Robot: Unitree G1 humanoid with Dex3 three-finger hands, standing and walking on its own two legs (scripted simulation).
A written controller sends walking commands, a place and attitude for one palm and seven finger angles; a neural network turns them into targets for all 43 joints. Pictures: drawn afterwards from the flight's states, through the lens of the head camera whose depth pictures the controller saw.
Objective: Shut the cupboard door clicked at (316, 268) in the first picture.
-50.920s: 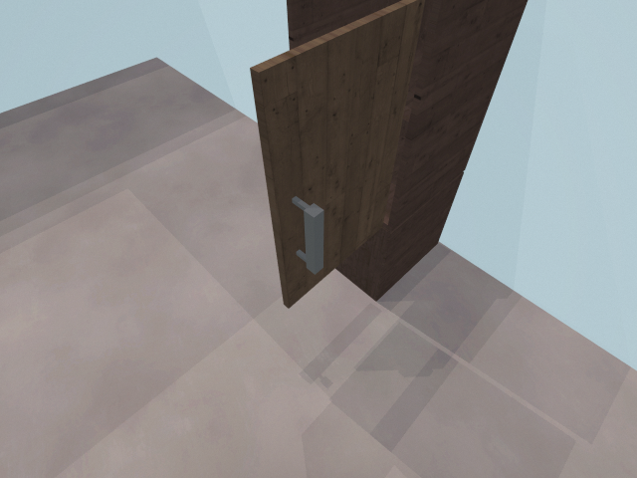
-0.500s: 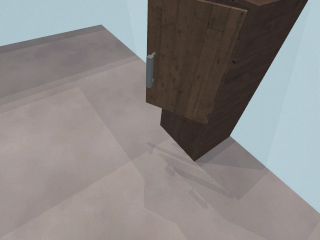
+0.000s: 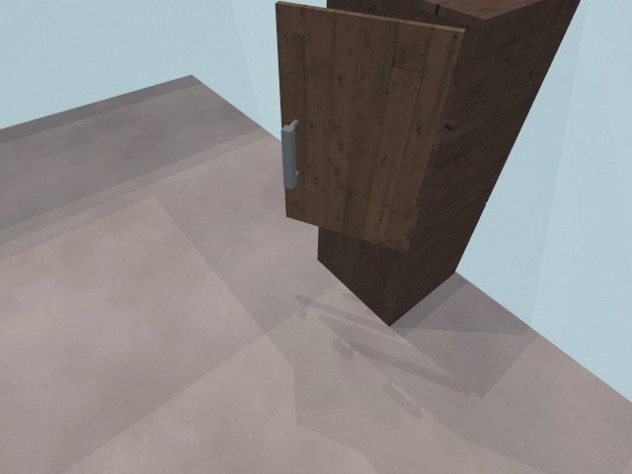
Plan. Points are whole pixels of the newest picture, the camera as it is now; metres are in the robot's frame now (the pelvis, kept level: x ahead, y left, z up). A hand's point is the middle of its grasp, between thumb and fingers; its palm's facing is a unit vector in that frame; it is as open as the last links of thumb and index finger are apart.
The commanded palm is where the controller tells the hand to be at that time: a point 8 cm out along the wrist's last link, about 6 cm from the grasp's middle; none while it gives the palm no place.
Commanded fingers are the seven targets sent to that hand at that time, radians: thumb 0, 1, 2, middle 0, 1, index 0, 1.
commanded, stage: let the arm hang, fingers relaxed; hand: left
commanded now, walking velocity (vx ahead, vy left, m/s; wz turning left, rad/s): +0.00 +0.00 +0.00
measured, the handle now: (292, 154) +0.86 +0.11 -0.09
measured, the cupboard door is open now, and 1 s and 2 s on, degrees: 28 28 28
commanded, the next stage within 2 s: look to check the result in 0.16 s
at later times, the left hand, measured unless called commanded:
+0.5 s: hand out of the picture +0.06 +0.23 -0.16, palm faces +0.00 -0.95 -0.31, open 7.4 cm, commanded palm none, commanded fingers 0.00 0.90 0.90 -0.20 -0.30 -0.20 -0.30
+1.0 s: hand out of the picture +0.09 +0.21 -0.16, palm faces -0.02 -0.95 -0.31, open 7.4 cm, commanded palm none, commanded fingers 0.00 0.90 0.90 -0.20 -0.30 -0.20 -0.30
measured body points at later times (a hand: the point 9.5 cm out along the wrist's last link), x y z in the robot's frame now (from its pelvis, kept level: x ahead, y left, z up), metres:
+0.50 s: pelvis +0.01 -0.01 +0.00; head +0.02 -0.01 +0.45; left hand +0.06 +0.28 -0.14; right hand +0.08 -0.29 -0.14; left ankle +0.03 +0.09 -0.74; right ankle -0.01 -0.13 -0.74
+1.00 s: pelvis +0.04 -0.02 +0.00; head +0.05 -0.02 +0.45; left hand +0.09 +0.26 -0.14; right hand +0.11 -0.30 -0.14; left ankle +0.03 +0.09 -0.74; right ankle -0.01 -0.13 -0.74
